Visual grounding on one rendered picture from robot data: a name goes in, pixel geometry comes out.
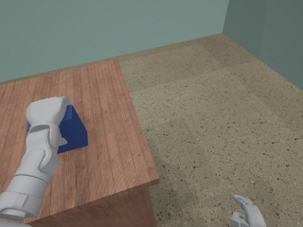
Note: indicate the table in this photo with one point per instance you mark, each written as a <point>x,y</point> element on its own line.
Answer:
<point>104,184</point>

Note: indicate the robot left hand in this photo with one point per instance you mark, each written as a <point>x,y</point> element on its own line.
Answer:
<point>50,109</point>

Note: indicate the left robot forearm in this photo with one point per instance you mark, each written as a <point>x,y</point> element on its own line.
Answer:
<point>23,197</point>

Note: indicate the sponge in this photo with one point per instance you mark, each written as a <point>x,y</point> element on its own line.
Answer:
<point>72,130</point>

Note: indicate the robot right hand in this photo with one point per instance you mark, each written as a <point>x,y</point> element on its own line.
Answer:
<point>251,215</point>

